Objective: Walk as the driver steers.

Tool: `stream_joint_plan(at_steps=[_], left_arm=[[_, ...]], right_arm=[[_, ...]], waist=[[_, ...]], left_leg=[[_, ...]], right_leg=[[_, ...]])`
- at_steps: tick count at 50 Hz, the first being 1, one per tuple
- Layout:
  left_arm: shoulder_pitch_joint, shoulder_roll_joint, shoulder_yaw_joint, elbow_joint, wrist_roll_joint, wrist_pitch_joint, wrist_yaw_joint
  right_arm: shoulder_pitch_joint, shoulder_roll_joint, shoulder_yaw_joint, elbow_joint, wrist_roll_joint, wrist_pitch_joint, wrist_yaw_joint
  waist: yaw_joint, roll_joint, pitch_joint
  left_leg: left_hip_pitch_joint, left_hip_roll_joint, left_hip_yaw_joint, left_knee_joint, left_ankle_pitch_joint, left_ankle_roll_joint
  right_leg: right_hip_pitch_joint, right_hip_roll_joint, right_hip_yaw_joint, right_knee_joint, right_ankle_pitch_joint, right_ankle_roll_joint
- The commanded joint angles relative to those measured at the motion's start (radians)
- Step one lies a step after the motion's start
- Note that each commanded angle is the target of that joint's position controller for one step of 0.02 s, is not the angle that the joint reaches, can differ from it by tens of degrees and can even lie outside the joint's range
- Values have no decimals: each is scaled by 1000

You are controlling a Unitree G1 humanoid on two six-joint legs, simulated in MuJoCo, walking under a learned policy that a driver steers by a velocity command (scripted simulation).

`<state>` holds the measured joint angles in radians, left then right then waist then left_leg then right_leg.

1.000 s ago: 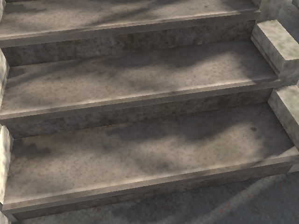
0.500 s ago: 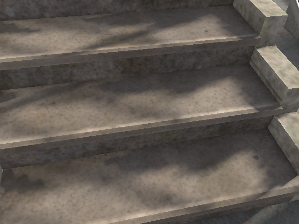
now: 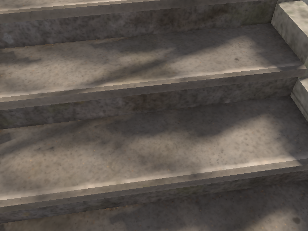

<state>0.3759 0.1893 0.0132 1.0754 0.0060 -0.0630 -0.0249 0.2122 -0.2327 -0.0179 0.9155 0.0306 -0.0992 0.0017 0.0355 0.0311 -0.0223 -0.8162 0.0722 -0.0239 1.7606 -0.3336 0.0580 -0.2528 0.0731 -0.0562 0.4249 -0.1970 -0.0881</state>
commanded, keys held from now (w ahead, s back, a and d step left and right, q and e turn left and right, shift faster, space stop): w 1.00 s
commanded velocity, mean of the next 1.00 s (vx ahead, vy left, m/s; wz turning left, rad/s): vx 0.50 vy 0.00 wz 0.00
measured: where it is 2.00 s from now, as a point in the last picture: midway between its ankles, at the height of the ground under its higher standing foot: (160, 8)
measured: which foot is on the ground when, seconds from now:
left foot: up 0.00-0.28, down 0.30-0.92, up 0.94-1.00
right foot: down 0.00-0.32, up 0.34-0.88, down 0.90-1.00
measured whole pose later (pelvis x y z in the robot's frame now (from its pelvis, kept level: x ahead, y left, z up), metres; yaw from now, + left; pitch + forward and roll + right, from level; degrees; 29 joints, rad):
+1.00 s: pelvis +0.59 +0.02 +0.24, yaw +0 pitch +5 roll -4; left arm 0.10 0.14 -0.03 0.85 0.07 -0.03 -0.05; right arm 0.46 -0.17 -0.03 1.12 -0.05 -0.10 0.12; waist 0.06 0.03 -0.06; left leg -0.40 -0.03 -0.18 1.43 0.06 0.15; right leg -0.78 0.04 -0.22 1.12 -0.44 -0.13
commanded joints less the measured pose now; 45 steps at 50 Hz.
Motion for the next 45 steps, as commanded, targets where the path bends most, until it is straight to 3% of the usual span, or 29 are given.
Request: stream_joint_plan(at_steps=[1, 5, 7, 10, 12, 13, 15, 16, 17, 18, 19, 20, 21, 22, 23, 24, 25, 28, 31, 35, 36, 37, 38, 40, 41, 42, 43, 44, 45], left_arm=[[63, 32, -21, 13, 21, 2, 13], [191, 24, -47, 73, 9, 24, 41], [129, 34, -55, 44, -13, 23, 48], [207, 96, -40, 47, -27, 31, 88], [164, 144, -29, 24, -58, 23, 94], [230, 166, -29, 36, -34, 19, 87], [151, 236, -6, 23, 3, 22, 82], [154, 195, -7, -8, 28, 13, 75], [180, 20, -27, -24, 16, -15, 23], [136, 149, 37, -93, 60, -38, -10], [22, 76, 31, -152, 66, -35, -22], [-93, -12, 12, -217, 55, -26, -6], [-113, -59, -3, -257, 45, -16, 14], [-63, -81, -11, -250, 34, 6, 20], [-72, -77, -38, -207, 20, 8, -45], [-67, -50, -32, -206, 30, 2, -64], [-75, -29, -40, -227, 31, 2, -68], [-149, 43, -30, -238, 12, 7, -64], [-285, -25, -64, -266, 25, 18, -75], [-481, -43, -96, -352, 1, 8, -46], [-552, -6, -89, -386, 5, 11, -48], [-584, -111, -91, -454, -3, 19, 7], [-552, -63, -86, -452, -12, 41, 19], [-501, -89, -88, -459, -19, 70, 22], [-729, -77, -100, -536, 52, 121, -67], [-378, -54, -60, -415, -7, 86, -2], [-260, -60, -59, -359, -35, 61, 18], [-548, -15, -72, -509, 38, 103, -75], [-105, 31, -22, -320, 3, 51, -18]], right_arm=[[131, 106, 33, -20, -3, 42, 0], [-92, 146, 87, -186, 3, 24, -8], [-237, 133, 116, -302, -20, -7, -4], [-364, 136, 142, -401, -58, -7, -3], [-342, 112, 134, -407, -36, -13, 2], [-267, 58, 106, -385, -20, -21, 7], [28, -75, 41, -317, -9, -12, 22], [253, -184, 5, -231, -59, -5, 43], [428, -269, -25, -92, -101, 19, 34], [322, -148, -19, -65, -45, 57, -26], [166, -61, 3, -45, -44, 63, -34], [151, 22, 9, 12, -65, 61, -29], [140, 86, 19, 50, -84, 41, -27], [142, 128, 24, 90, -87, 26, -22], [39, 145, 41, 46, -106, 16, 17], [91, 161, 51, 93, -106, 17, 29], [167, 133, 52, 141, -138, 15, 44], [120, 50, 45, 128, -148, 2, 61], [318, 80, 65, 194, -167, 8, 46], [473, 110, 88, 282, -213, 19, 55], [487, 102, 90, 279, -208, 12, 58], [367, 40, 62, 215, 3, -23, 7], [379, 20, 58, 191, 26, -30, -18], [434, 1, 35, 214, 28, -21, -51], [450, 40, 80, 244, -149, -24, 85], [379, -30, 13, 182, -1, -17, 3], [461, -80, 12, 187, 8, -23, -22], [482, -136, 22, 287, -154, -26, 122], [352, -128, -27, 163, -16, -29, 24]], waist=[[-57, -134, 92], [-26, -70, 190], [-43, -22, 179], [-12, -54, 47], [-64, -129, -19], [-102, -242, -127], [-280, -417, -264], [-310, -188, -388], [-250, 411, -494], [-156, 211, -304], [-72, 85, -77], [-61, -57, 78], [-18, -112, 126], [22, -97, 116], [-21, 130, 52], [-16, 65, 38], [10, -19, -2], [39, -2, -50], [-33, 75, -7], [-81, 15, 72], [-97, -11, 69], [-25, -47, 249], [-49, -85, 239], [-70, 8, 132], [-14, 229, -87], [10, 63, 4], [38, 106, -98], [82, 359, -125], [170, 202, -217]], left_leg=[[-264, -1, 70, 388, -2, -47], [-782, -4, -46, 653, -54, -27], [-688, 17, 16, 326, 23, -17], [-306, 49, 176, -63, 104, -43], [52, -5, 247, -399, 36, 1], [195, -114, 322, -404, -58, 19], [332, -146, 147, -706, -120, 86], [642, 14, -240, -825, 7, 190], [960, 237, -857, -1360, -37, 375], [745, 259, -962, -1444, -136, 293], [566, 216, -789, -1371, -383, 238], [410, 199, -603, -1328, -377, 180], [305, 164, -438, -1316, -271, 128], [295, 126, -333, -1328, -222, 89], [356, 123, -326, -1384, -39, 131], [405, 115, -305, -1401, -8, 144], [466, 122, -253, -1395, 66, 121], [431, 58, -38, -1449, 60, 113], [546, 98, -93, -1493, 83, 159], [821, 177, -151, -1524, 119, 166], [807, 165, -108, -1572, 97, 168], [435, 104, -52, -1660, 61, 76], [370, 106, -70, -1736, 197, 101], [568, 151, 13, -1835, 519, 133], [559, 216, 8, -1722, 945, 193], [794, 122, 174, -1621, 1341, 128], [808, 158, 124, -1464, 1651, 146], [843, 289, 19, -1477, 2020, 265], [980, 201, 129, -1121, 1894, 145]], right_leg=[[-110, -274, 270, -220, -37, -178], [93, -344, 347, -181, -133, -132], [-18, -261, 234, -210, -110, -64], [-93, -286, 219, -439, 132, -125], [-29, -272, 119, -415, 758, -118], [114, -282, 87, -277, 1428, -127], [423, -323, 86, 82, 1927, -84], [223, -280, 117, 411, 1626, -73], [-176, 49, 204, 798, 249, -37], [-325, 39, 228, 1190, -5, -20], [-484, -27, 213, 1307, 51, -40], [-572, -64, 183, 1342, 127, -59], [-584, -79, 187, 1334, 158, -74], [-598, -72, 177, 1369, 153, -70], [-689, -44, 368, 1466, 226, -190], [-818, -9, 363, 1546, 197, -227], [-909, -1, 348, 1556, 257, -249], [-963, -43, 194, 1518, 240, -200], [-1194, -80, 90, 1830, 99, -182], [-1515, -144, 116, 1727, 78, -219], [-1470, -175, 32, 1539, 125, -207], [-1172, -160, -68, 1483, -65, -31], [-1020, -158, -124, 1364, -53, 17], [-794, -173, -142, 1144, -115, -11], [-668, -109, -92, 1052, -43, -102], [-571, -63, -250, 925, -236, -105], [-390, 15, -286, 833, -293, -113], [-433, 13, -151, 670, -146, -104], [-211, 39, -154, 659, -290, -160]])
